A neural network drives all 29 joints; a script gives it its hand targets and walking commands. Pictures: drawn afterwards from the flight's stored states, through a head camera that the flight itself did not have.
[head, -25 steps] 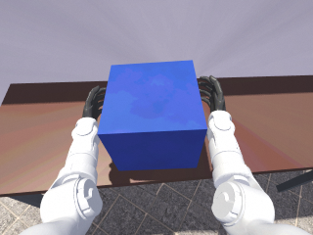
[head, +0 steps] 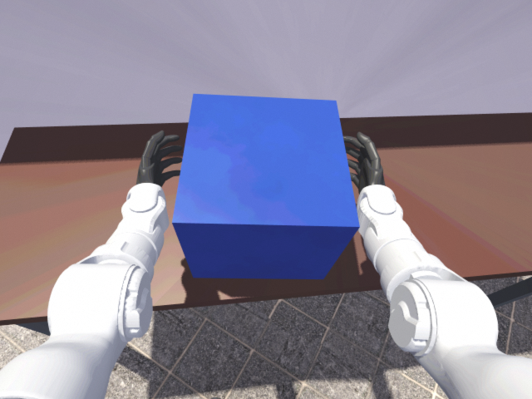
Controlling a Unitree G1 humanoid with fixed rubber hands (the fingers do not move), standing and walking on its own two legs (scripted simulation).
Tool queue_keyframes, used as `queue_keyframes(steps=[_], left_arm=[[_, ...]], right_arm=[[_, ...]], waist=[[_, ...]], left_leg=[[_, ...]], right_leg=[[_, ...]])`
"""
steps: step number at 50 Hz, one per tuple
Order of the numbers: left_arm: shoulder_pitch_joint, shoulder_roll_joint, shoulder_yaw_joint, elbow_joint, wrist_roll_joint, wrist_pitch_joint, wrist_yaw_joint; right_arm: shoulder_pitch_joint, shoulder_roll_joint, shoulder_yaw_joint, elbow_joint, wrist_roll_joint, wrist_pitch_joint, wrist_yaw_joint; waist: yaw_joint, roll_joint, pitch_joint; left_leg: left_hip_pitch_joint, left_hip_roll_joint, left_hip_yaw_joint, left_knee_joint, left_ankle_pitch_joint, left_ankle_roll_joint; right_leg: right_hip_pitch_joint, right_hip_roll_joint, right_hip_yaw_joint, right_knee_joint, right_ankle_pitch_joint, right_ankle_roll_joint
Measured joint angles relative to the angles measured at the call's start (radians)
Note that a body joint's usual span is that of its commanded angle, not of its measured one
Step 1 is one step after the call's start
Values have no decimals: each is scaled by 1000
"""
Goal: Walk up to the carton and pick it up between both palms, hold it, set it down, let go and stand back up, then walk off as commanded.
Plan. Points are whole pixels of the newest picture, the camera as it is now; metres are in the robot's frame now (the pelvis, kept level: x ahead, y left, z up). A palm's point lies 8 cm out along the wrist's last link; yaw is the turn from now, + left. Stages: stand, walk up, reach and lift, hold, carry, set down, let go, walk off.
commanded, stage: set down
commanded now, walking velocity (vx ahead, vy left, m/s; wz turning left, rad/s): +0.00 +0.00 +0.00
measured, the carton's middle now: (262, 192) +0.45 +0.01 -0.02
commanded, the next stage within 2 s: none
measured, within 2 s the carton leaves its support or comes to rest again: neither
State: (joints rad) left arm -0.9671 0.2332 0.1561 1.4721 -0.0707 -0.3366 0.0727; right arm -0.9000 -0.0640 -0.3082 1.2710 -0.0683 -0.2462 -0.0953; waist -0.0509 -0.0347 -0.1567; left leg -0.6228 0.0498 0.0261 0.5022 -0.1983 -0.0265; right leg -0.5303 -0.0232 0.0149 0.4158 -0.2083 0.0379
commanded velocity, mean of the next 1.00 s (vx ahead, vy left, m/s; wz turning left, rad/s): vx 0.00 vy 0.00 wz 0.00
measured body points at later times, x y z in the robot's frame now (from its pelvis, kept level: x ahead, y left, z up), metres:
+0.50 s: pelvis -0.03 +0.00 -0.01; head +0.05 +0.03 +0.44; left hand +0.42 +0.22 +0.05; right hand +0.42 -0.18 +0.05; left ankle +0.01 +0.12 -0.73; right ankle -0.02 -0.15 -0.73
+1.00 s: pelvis -0.05 +0.01 -0.01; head +0.01 +0.03 +0.44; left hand +0.36 +0.23 +0.02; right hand +0.36 -0.19 +0.02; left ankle +0.01 +0.12 -0.73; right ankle -0.02 -0.15 -0.73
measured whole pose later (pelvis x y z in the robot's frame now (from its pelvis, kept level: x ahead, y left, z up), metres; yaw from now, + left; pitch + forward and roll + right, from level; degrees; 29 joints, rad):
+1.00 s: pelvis -0.05 +0.01 -0.01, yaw +0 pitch +17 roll -2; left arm -0.80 0.28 -0.05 1.39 -0.28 -0.42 -0.01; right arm -0.74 -0.21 0.04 1.37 0.30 -0.43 -0.05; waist 0.01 -0.01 -0.20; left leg -0.70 0.05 0.03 0.56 -0.16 -0.01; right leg -0.61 -0.02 0.02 0.48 -0.17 0.04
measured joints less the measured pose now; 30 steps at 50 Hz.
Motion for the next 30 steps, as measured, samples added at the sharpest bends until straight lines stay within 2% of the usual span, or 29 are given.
queue_keyframes(steps=[8,15,21,30], left_arm=[[-74,25,-123,115,-119,-33,-2],[-75,45,-194,146,-195,-51,-24],[-75,49,-203,146,-207,-61,-47],[-60,49,-203,130,-207,-63,-65]], right_arm=[[-74,-85,134,152,154,-40,30],[-77,-126,215,201,250,-80,42],[-74,-140,266,202,301,-109,46],[-7,-148,311,202,335,-129,46]], waist=[[26,1,-42],[46,4,-43],[46,12,-43],[51,17,-42]], left_leg=[[-63,0,0,34,-1,0],[-76,1,0,49,1,0],[-77,1,0,54,7,2],[-77,1,0,54,17,6]], right_leg=[[-65,0,2,39,-3,0],[-83,1,3,63,-3,1],[-84,1,3,69,2,3],[-84,1,3,69,13,4]])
